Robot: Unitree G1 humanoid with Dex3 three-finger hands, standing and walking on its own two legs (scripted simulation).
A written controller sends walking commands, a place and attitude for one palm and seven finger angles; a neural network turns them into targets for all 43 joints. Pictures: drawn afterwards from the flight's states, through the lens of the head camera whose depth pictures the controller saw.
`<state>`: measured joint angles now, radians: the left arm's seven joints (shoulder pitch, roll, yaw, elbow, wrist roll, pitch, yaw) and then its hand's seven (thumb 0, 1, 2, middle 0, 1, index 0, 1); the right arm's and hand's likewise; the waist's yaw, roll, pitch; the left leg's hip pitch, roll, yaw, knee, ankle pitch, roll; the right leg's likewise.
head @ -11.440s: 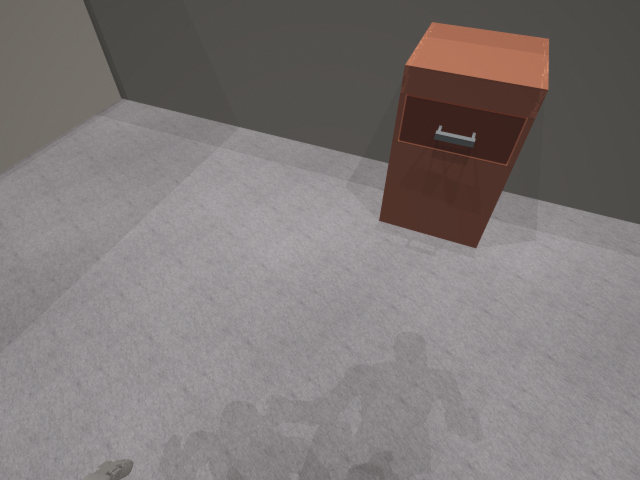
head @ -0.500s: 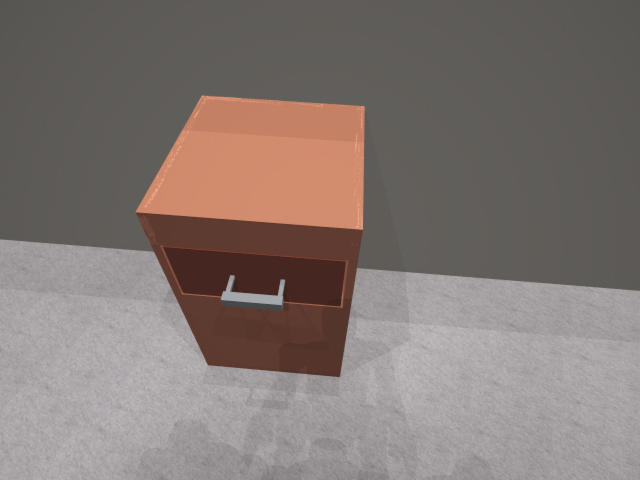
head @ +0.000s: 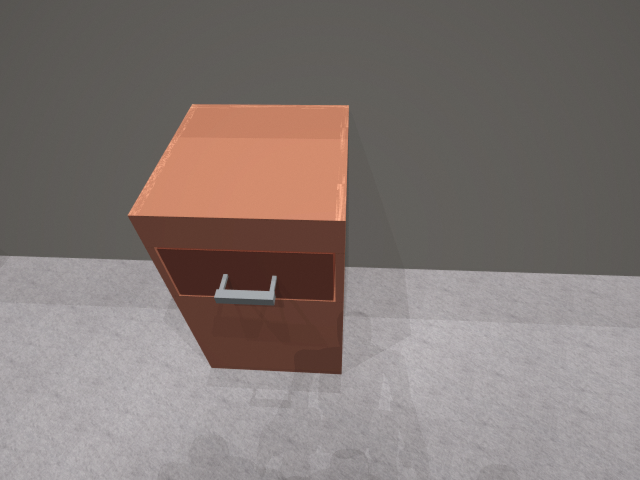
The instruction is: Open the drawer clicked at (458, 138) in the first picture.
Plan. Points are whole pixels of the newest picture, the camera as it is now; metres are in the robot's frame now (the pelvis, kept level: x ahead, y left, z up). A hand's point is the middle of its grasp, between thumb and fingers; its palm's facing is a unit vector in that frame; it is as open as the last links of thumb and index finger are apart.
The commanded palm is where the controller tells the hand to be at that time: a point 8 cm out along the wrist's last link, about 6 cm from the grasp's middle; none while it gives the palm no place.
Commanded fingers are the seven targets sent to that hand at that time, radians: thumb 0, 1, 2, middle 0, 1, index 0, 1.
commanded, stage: raise the hand with hooked fingers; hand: left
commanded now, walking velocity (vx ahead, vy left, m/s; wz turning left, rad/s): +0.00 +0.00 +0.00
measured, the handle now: (247, 288) +0.55 +0.21 -0.24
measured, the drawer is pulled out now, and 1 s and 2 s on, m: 0.00 0.00 0.00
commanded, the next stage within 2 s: move the hooked fingers above the handle in 2.00 s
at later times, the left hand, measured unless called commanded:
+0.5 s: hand (194, 461) +0.16 +0.18 -0.07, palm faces -0.13 -0.33 -0.94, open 8.4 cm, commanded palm +0.14 +0.22 -0.01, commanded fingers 0.00 0.41 0.69 -0.23 -0.62 -0.23 -0.62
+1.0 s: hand (156, 402) +0.22 +0.23 -0.01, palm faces -0.07 -0.11 -0.99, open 11.4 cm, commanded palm +0.20 +0.23 +0.05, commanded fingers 0.00 -0.17 0.44 -0.28 -0.99 -0.28 -0.99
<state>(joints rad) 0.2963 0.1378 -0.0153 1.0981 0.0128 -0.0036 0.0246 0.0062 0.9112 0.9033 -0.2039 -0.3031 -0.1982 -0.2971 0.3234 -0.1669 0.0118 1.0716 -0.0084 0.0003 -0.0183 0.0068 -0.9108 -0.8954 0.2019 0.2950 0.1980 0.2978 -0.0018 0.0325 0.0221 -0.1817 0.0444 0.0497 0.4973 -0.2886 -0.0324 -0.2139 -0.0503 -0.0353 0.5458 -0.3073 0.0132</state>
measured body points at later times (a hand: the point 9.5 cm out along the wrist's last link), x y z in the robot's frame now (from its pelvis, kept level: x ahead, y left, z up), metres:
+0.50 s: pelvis -0.02 -0.01 -0.03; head +0.01 -0.03 +0.42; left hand +0.16 +0.19 -0.01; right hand +0.22 -0.26 -0.09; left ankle -0.02 +0.14 -0.73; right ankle -0.01 -0.12 -0.73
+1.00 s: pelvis -0.01 +0.00 -0.03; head +0.02 -0.03 +0.42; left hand +0.21 +0.23 +0.04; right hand +0.15 -0.21 -0.15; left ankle -0.02 +0.14 -0.73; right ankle -0.01 -0.12 -0.73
